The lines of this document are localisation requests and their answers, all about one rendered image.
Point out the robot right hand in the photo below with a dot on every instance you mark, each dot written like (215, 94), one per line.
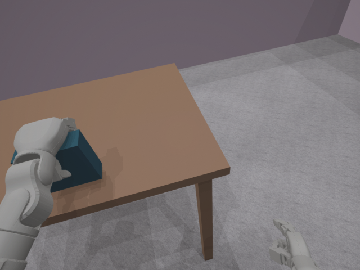
(282, 251)

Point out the left robot forearm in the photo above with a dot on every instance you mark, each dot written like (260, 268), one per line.
(26, 205)

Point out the right robot forearm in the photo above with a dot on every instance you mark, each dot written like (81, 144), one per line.
(302, 262)

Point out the robot left hand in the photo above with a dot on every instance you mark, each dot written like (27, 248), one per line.
(47, 135)

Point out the table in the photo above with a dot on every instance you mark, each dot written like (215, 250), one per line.
(147, 131)

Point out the sponge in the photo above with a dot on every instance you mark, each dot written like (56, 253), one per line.
(77, 157)

